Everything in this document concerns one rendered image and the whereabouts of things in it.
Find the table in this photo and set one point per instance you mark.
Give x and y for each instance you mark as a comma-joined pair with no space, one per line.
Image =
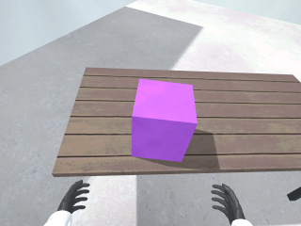
247,122

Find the robot right hand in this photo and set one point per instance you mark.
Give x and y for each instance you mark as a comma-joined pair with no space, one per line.
233,210

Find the robot left hand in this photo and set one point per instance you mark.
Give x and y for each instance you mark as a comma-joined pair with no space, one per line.
68,202

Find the left robot forearm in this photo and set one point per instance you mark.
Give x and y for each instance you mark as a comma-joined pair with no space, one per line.
60,218

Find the carton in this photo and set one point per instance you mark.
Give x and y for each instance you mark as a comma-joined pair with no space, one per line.
164,120

